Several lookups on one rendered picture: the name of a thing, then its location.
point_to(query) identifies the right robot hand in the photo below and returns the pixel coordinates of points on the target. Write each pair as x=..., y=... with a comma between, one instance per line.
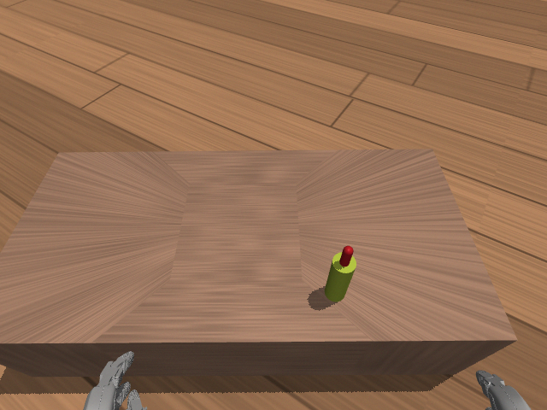
x=501, y=397

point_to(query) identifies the bottle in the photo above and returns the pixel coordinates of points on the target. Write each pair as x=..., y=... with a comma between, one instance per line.
x=341, y=272

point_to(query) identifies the left robot hand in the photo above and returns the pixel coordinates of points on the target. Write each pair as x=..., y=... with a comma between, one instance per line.
x=108, y=395

